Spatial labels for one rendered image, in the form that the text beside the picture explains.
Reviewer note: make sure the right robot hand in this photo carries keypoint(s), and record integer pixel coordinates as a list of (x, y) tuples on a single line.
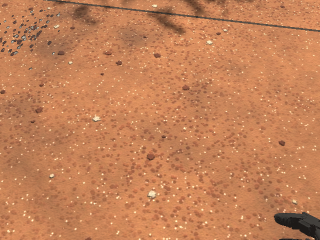
[(305, 223)]

